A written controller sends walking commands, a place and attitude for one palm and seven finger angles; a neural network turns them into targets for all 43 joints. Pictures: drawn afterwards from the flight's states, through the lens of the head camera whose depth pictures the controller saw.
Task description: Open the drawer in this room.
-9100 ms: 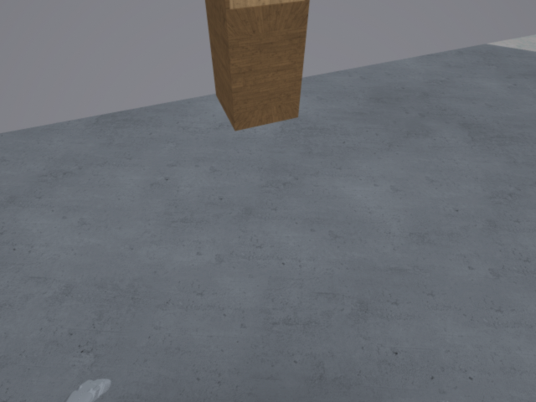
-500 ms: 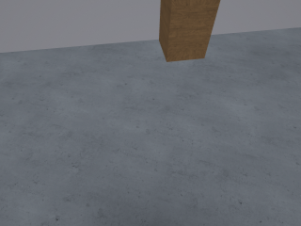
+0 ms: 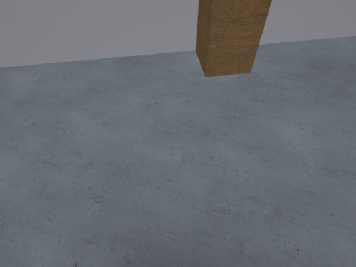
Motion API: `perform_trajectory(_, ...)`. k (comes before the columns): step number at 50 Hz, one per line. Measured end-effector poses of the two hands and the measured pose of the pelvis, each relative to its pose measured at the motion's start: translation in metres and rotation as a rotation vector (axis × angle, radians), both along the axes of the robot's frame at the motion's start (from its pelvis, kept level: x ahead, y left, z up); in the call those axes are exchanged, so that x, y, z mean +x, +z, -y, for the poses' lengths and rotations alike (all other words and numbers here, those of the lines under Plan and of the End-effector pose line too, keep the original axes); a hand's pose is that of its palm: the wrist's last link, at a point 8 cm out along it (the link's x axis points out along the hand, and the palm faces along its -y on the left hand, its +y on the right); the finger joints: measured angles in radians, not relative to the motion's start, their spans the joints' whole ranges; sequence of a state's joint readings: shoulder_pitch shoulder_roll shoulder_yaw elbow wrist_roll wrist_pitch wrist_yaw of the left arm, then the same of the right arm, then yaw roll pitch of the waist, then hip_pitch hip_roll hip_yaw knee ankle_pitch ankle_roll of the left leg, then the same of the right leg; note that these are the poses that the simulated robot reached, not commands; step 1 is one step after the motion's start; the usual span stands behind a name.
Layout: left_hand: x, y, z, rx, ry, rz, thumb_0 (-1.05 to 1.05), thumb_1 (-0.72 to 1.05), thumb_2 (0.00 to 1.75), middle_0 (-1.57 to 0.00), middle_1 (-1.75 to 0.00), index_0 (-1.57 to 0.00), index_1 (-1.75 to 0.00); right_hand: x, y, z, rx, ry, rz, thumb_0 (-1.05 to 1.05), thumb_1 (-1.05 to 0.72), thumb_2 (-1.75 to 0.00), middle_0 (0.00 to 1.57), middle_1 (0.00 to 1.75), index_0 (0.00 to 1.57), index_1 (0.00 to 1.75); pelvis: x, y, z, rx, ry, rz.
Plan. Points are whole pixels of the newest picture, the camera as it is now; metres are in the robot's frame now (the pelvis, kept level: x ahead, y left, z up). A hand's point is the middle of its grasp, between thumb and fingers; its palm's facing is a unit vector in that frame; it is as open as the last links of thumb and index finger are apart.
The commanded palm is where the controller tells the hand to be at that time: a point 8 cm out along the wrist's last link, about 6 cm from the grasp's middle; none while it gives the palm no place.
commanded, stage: turn or walk to find it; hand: left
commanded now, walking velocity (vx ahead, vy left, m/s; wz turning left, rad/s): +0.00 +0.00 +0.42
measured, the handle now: out of the picture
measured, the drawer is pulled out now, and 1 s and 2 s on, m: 0.00 0.00 0.00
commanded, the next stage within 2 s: none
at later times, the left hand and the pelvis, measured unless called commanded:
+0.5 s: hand out of the picture -0.01 +0.24 -0.16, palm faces +0.21 -0.95 -0.25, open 7.4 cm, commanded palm none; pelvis -0.04 +0.02 +0.01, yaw +13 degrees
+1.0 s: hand out of the picture -0.11 +0.15 -0.16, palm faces +0.46 -0.86 -0.24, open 7.4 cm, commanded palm none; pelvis -0.05 -0.02 +0.01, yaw +27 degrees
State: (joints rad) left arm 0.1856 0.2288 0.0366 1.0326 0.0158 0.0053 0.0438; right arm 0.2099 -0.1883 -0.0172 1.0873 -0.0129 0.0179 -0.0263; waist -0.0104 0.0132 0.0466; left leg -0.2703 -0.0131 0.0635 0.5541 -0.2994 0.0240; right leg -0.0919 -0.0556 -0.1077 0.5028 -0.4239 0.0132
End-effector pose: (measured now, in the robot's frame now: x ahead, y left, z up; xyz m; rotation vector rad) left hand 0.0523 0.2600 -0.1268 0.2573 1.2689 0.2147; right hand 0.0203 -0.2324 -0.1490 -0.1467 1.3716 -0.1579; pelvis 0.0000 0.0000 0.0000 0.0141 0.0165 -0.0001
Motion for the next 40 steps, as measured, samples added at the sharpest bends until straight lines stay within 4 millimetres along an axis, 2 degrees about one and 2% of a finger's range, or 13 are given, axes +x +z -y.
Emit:
perform_trajectory(5, -0.025, -0.007, -0.003, -0.015, 0.047, 0.01, 0.0, 0.91, 0.9, -0.2, -0.3, -0.2, -0.3, 0.001, -0.003, -0.002, -0.004, 0.047, -0.015, 0.01, -0.9, -0.9, 0.2, 0.3, 0.2, 0.3, -0.01, -0.005, -0.004, -0.012, 0.052, 0.02)
perform_trajectory(10, -0.059, -0.029, -0.01, -0.069, 0.095, -0.05, 0.0, 0.91, 0.9, -0.2, -0.3, -0.2, -0.3, 0.022, 0.003, -0.007, -0.046, 0.095, 0.031, 0.01, -0.9, -0.9, 0.2, 0.3, 0.2, 0.3, -0.013, -0.014, -0.019, -0.011, 0.1, 0.038)
perform_trajectory(13, -0.072, -0.038, -0.017, -0.091, 0.124, -0.079, 0.0, 0.91, 0.9, -0.2, -0.3, -0.2, -0.3, 0.031, 0.005, -0.01, -0.075, 0.127, 0.078, 0.01, -0.9, -0.9, 0.2, 0.3, 0.2, 0.3, -0.021, -0.019, -0.029, -0.017, 0.118, 0.039)
perform_trajectory(18, -0.076, -0.022, -0.024, -0.094, 0.156, -0.05, 0.01, 0.91, 0.9, -0.2, -0.3, -0.2, -0.3, 0.033, 0.019, -0.017, -0.079, 0.186, 0.071, 0.01, -0.9, -0.9, 0.2, 0.3, 0.2, 0.3, -0.032, -0.004, -0.032, -0.038, 0.158, 0.017)
perform_trajectory(23, -0.076, -0.006, -0.025, -0.073, 0.185, 0.009, 0.0, 0.91, 0.9, -0.2, -0.3, -0.2, -0.3, 0.041, 0.025, -0.019, -0.059, 0.229, 0.084, 0.01, -0.9, -0.9, 0.2, 0.3, 0.2, 0.3, -0.037, 0.005, -0.025, -0.047, 0.202, -0.002)
perform_trajectory(27, -0.076, 0.002, -0.017, -0.049, 0.21, 0.044, 0.0, 0.91, 0.9, -0.2, -0.3, -0.2, -0.3, 0.05, 0.022, -0.014, -0.033, 0.252, 0.109, 0.01, -0.9, -0.9, 0.2, 0.3, 0.2, 0.3, -0.04, 0.005, -0.012, -0.041, 0.238, -0.003)
perform_trajectory(31, -0.083, 0.008, 0.0, -0.019, 0.243, 0.081, 0.0, 0.91, 0.9, -0.2, -0.3, -0.2, -0.3, 0.06, 0.011, -0.002, 0.001, 0.279, 0.125, 0.01, -0.9, -0.9, 0.2, 0.3, 0.2, 0.3, -0.042, 0.0, 0.007, -0.023, 0.275, -0.005)
perform_trajectory(34, -0.1, 0.011, 0.017, 0.005, 0.272, 0.085, 0.0, 0.91, 0.9, -0.2, -0.3, -0.2, -0.3, 0.069, 0.002, 0.009, 0.019, 0.297, 0.127, 0.01, -0.9, -0.9, 0.2, 0.3, 0.2, 0.3, -0.043, -0.003, 0.021, -0.012, 0.3, 0.002)
perform_trajectory(40, -0.136, 0.021, 0.046, -0.009, 0.352, 0.024, 0.0, 0.91, 0.9, -0.2, -0.3, -0.2, -0.3, 0.083, 0.01, 0.018, 0.029, 0.351, 0.114, 0.01, -0.9, -0.9, 0.2, 0.3, 0.2, 0.3, -0.041, 0.009, 0.032, 0.019, 0.36, 0.005)
